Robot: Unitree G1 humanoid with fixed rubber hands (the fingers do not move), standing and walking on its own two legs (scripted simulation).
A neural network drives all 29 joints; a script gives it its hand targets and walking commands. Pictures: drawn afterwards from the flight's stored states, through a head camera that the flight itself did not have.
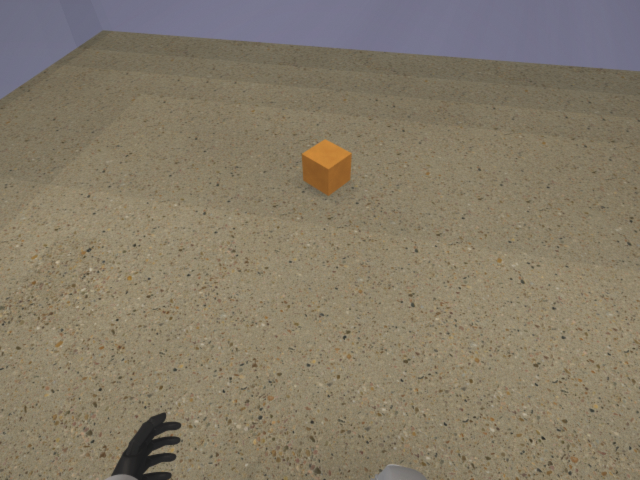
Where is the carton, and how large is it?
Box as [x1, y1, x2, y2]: [302, 139, 351, 195]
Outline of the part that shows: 324,139 302,153 303,180 328,195 349,179 351,153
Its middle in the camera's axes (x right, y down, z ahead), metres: +0.03 -0.32 +1.82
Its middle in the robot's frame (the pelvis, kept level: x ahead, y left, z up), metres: +1.50 -0.08 -0.67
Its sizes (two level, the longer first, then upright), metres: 0.165 0.156 0.156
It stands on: the floor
